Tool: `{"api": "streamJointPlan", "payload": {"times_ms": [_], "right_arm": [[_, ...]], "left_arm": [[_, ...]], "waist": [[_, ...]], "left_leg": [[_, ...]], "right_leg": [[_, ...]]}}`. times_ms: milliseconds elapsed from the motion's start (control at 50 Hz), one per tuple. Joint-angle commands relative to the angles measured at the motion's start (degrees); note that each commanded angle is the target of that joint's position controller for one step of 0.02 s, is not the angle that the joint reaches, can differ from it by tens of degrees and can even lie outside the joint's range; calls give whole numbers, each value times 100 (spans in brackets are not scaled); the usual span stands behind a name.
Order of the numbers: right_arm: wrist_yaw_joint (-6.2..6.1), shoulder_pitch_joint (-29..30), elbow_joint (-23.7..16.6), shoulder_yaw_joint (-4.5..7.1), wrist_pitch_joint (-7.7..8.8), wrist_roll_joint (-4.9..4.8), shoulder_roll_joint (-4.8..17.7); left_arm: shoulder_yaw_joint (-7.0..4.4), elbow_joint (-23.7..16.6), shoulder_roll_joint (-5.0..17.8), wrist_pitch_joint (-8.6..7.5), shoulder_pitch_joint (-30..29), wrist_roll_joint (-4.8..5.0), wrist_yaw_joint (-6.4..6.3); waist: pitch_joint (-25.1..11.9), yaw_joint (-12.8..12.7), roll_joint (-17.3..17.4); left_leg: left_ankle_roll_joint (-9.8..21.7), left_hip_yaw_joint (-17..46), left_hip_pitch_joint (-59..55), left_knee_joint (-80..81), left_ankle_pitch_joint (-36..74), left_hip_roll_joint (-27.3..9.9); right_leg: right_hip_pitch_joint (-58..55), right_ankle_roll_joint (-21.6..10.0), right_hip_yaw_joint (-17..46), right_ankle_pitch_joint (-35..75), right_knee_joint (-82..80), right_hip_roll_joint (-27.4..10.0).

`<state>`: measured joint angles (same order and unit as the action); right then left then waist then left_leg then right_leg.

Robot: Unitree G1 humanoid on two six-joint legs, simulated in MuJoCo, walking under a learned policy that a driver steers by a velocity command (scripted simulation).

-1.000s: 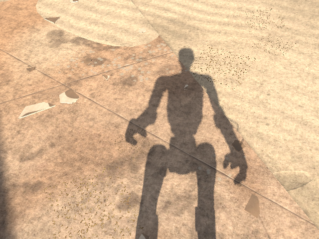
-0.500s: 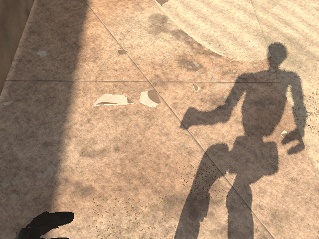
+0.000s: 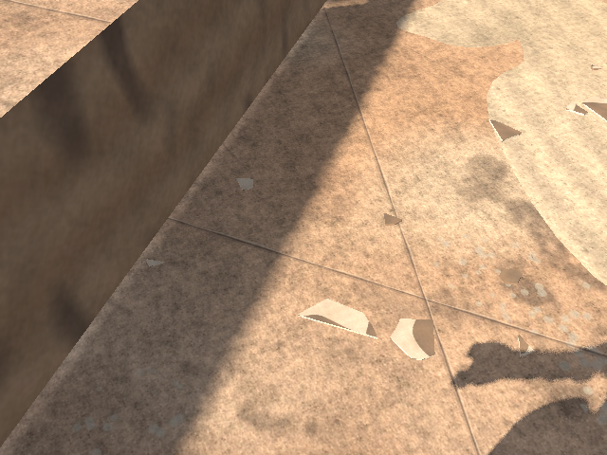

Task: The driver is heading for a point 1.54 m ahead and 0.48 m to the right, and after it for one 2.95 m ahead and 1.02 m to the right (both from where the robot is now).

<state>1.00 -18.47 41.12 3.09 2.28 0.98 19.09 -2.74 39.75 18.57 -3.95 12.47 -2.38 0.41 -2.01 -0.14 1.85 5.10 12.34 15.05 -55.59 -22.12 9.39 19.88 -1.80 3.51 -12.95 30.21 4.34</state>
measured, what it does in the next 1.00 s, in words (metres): walks ahead, turning right: left foot, then right foot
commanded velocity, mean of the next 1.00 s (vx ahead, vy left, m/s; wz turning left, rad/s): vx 0.98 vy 0.00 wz -0.62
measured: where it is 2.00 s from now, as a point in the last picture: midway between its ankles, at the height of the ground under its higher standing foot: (505, 127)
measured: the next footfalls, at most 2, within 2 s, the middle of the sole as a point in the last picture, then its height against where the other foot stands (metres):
left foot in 0.36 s outside the picture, level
right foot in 0.80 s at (447, 347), level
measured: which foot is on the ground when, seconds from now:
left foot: up 0.00-0.34, down 0.36-0.78, up 0.80-1.00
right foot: down 0.00-0.36, up 0.38-0.78, down 0.80-1.00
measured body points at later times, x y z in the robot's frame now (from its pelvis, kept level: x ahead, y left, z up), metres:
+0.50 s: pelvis +0.39 -0.04 +0.00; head +0.41 -0.05 +0.45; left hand +0.51 +0.23 -0.12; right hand +0.47 -0.34 -0.09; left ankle +0.42 +0.08 -0.73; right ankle +0.25 -0.10 -0.63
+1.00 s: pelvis +0.79 -0.28 +0.00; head +0.81 -0.28 +0.45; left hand +1.00 -0.09 -0.13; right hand +0.74 -0.55 -0.11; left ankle +0.93 -0.16 -0.64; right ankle +0.74 -0.27 -0.73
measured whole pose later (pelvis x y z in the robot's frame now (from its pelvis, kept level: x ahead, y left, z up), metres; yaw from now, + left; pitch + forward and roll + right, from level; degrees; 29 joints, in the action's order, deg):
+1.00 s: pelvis +0.79 -0.28 +0.00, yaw -39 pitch -1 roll -2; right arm 1.4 -12.3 40.8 -0.6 2.3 1.3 13.6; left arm -2.2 47.4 16.5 -3.7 20.6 -1.9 0.8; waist 2.2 0.2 1.1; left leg 0.7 3.9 37.6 -69.7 -14.7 -8.0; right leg 7.8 -8.9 -4.5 -16.5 24.4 9.8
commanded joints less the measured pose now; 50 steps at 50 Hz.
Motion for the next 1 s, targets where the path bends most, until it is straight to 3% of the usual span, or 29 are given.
{"api": "streamJointPlan", "payload": {"times_ms": [20,40,100,160,240,280,320,340,360,380,400,420,440,460,540,620,680,700,740,760,780,800,820,840,860,880,920,940,1000], "right_arm": [[62,703,-605,33,196,285,639],[92,932,-683,-2,196,387,562],[141,1287,-851,-152,172,399,350],[196,2045,-1130,-270,177,316,246],[221,2780,-1394,-420,226,196,19],[160,2644,-1379,-389,248,147,108],[7,1623,-1063,-224,257,148,453],[-108,598,-791,-103,273,139,654],[-260,-519,-620,94,287,223,1093],[-319,-807,-543,170,262,409,1320],[-312,-465,-555,208,174,259,1197],[-294,6,-556,110,168,221,660],[-254,133,-457,53,198,213,391],[-237,147,-367,30,233,237,278],[-133,-103,113,-32,445,10,-17],[-118,284,226,9,552,27,148],[-135,-108,425,59,579,13,450],[-153,-281,444,95,545,20,621],[-219,-300,381,202,369,54,1082],[-243,-118,301,246,259,83,1248],[-227,24,214,239,194,136,1212],[-117,51,193,156,200,159,705],[-98,-699,-485,-39,302,14,326],[-119,44,-500,-40,421,55,671],[-132,72,-435,-74,437,-24,609],[-136,108,-356,-120,386,29,491],[-59,-204,-71,-181,98,120,306],[2,-245,-10,-181,-21,92,235],[95,587,-191,-202,-84,-41,46]], "left_arm": [[-249,61,749,-21,1069,100,100],[-206,193,674,-57,1240,125,102],[-199,451,628,-117,1567,231,64],[-241,563,637,-84,1692,245,13],[-280,817,625,-53,1943,269,5],[-298,882,696,-50,1854,299,-14],[-336,906,909,-90,1709,319,-12],[-370,845,1030,-132,1437,323,23],[-315,697,771,-230,1294,341,44],[-113,576,-153,-218,1753,466,-17],[-127,456,336,-87,1513,388,-33],[-186,451,508,-2,932,242,-2],[-177,442,406,45,708,154,78],[-167,444,290,109,577,103,149],[-50,-14,-118,377,-136,34,344],[69,-500,-63,367,-830,86,525],[142,-692,-14,328,-1465,61,615],[119,-631,85,315,-1373,82,595],[10,-398,392,291,-477,104,502],[-111,-117,628,287,585,98,427],[-292,285,932,299,1774,82,293],[-502,309,1325,404,1502,257,129],[-557,-79,2024,452,917,-22,132],[-518,-189,1610,498,1173,13,12],[-453,-2,1362,425,919,28,-66],[-351,86,1050,301,669,25,-76],[-171,133,641,31,402,12,-74],[-126,234,534,-74,464,37,-47],[-141,461,526,-266,696,81,67]], "waist": [[155,-352,-450],[363,-339,-616],[567,-285,-894],[713,-393,-756],[658,-585,-850],[477,-414,-810],[-250,125,-662],[-717,699,-601],[-1433,1151,-117],[-2106,791,1066],[-1907,725,1012],[-853,635,496],[-267,519,180],[54,399,112],[717,73,386],[858,-236,257],[1084,-96,-88],[879,-134,-25],[166,-712,315],[-396,-1254,418],[-911,-1694,216],[-647,-1296,-999],[-1751,-413,-1878],[-1908,-887,-367],[-804,-544,-68],[-249,-197,296],[193,210,381],[334,304,268],[952,70,-109]], "left_leg": [[-112,-520,3021,-1016,477,-795],[-187,-623,2992,-744,551,-929],[-430,-853,2964,-187,629,-1035],[-617,-1162,2908,663,1001,-984],[-636,-1476,1749,1869,1816,-683],[-531,-1424,898,2275,2000,-589],[-330,-1433,-858,2476,1546,-386],[-197,-1141,-2181,2537,1470,-730],[-14,-107,-3463,2702,-203,-1823],[355,2316,-4606,3228,-1982,-3578],[603,3580,-3864,3870,-2913,-3681],[499,2622,-3005,3987,-2407,-3270],[463,1764,-2319,4105,-1337,-3030],[382,1147,-1844,4251,-584,-2834],[173,-428,-1169,4752,960,-2621],[-99,-2128,-591,5076,2430,-2128],[-231,-2777,-653,5047,4597,-2038],[-264,-2828,-1044,4672,6013,-2043],[-305,-2801,-1545,3068,8094,-2250],[-258,-2694,-1304,1670,8406,-2388],[-282,-2606,-427,-153,7308,-2319],[-486,-2548,1099,-2522,1248,-1190],[-702,-1602,3181,-4439,-806,-784],[-590,-915,3517,-4214,36,-1038],[-516,-992,3448,-3622,305,-1364],[-476,-989,3018,-2987,414,-1659],[-464,-848,1876,-2372,374,-1869],[-481,-783,1676,-1993,336,-1916],[-364,-836,2347,-741,1338,-1815]], "right_leg": [[-2450,-786,3146,-2488,-1663,-1692],[-2222,-798,2887,-2049,-1791,-1438],[-1989,-1019,2626,-757,-1987,-1166],[-1671,-1174,2379,286,-2212,-1058],[-1207,-1057,2091,2217,-2137,-921],[-1146,-907,2019,3157,-1846,-994],[-953,-634,1775,4824,-536,-844],[-371,-499,1688,4587,713,-650],[377,-476,1368,3003,2258,-358],[1760,-441,761,-1674,3948,91],[2304,-471,361,-1149,4588,-172],[2520,-476,231,-601,4541,-506],[2482,-442,172,-389,4396,-674],[2392,-402,133,-361,4308,-798],[2802,-302,27,-169,4089,-1163],[2307,-336,-381,1173,2901,-1096],[1280,-632,-1233,1728,1561,-664],[968,-728,-1450,1625,1448,-375],[-75,-918,-1530,930,1388,54],[-1250,-1070,-1365,547,1390,217],[-2856,-1237,-951,220,1057,276],[-3594,-1368,180,-280,615,-293],[-5202,-2566,3654,-29,-277,-2120],[-4850,-2362,4060,-1002,-1204,-2108],[-3647,-2029,3474,-1067,-1508,-2102],[-2523,-1752,2864,-696,-1541,-1906],[-778,-1516,1862,56,-1766,-1605],[-385,-1425,1479,22,-1952,-1491],[-435,-1010,300,866,-2490,-1137]]}}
